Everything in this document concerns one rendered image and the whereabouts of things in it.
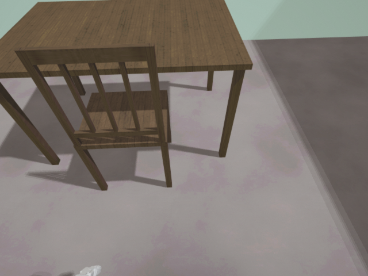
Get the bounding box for table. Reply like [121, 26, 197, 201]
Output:
[0, 0, 253, 165]

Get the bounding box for chair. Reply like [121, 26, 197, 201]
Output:
[14, 43, 172, 191]

